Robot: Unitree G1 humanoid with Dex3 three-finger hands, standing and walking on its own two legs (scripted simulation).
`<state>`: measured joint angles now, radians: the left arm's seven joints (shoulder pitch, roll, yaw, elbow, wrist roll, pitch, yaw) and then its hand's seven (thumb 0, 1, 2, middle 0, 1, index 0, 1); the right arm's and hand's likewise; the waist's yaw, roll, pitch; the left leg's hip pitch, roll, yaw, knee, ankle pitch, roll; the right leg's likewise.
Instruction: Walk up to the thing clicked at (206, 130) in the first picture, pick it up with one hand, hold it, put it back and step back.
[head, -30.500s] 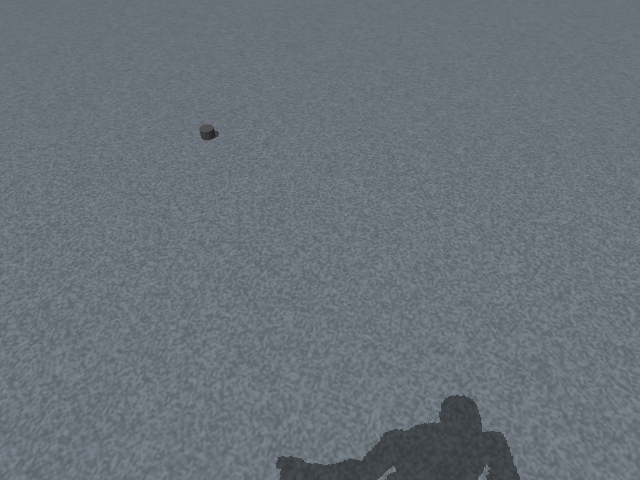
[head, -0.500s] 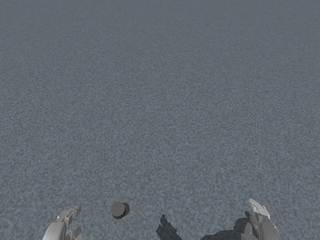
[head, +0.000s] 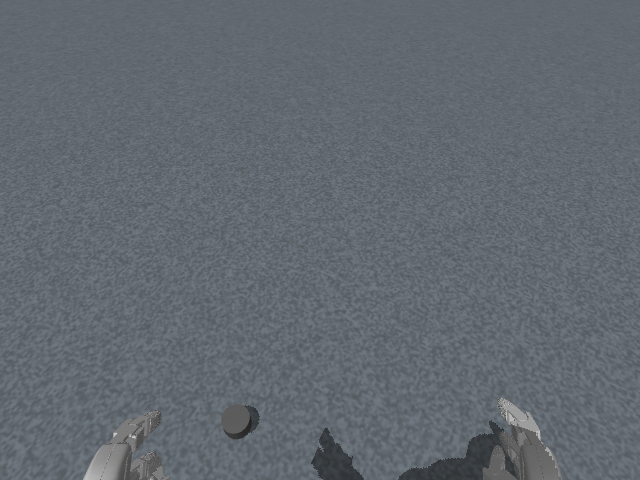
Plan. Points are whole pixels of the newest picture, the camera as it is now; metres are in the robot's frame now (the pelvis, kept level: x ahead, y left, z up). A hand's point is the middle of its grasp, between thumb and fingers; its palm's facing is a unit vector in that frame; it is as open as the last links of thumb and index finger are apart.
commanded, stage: home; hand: left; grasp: from above
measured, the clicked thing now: (236, 421) +0.44 +0.22 -0.69
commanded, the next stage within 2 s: stand in 0.22 s
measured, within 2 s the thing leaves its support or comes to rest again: neither
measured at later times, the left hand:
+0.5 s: hand out of the picture +0.15 +0.22 -0.09, palm faces +0.03 -0.94 -0.33, open 7.4 cm
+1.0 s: hand out of the picture +0.01 +0.24 -0.10, palm faces +0.05 -0.94 -0.33, open 7.4 cm
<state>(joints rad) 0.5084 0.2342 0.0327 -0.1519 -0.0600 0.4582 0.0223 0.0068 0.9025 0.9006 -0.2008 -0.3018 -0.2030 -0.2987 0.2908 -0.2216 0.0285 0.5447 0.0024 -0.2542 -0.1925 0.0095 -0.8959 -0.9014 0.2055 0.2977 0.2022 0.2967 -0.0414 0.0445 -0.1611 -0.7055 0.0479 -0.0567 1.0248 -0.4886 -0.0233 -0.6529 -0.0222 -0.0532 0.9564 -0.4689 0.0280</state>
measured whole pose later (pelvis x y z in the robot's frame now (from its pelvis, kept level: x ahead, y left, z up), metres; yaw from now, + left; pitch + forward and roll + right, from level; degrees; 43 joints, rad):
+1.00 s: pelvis -0.01 +0.00 +0.06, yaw +1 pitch -5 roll +0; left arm 0.23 0.28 0.03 1.09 0.03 0.01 0.03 0.00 0.90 0.90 -0.20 -0.30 -0.21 -0.30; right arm 0.18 -0.28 -0.04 1.07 -0.03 0.00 -0.02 0.00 -0.90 -0.90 0.20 0.30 0.20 0.30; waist 0.02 0.02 0.07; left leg -0.17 0.00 -0.02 0.47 -0.22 -0.01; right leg -0.14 -0.06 -0.04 0.45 -0.23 0.04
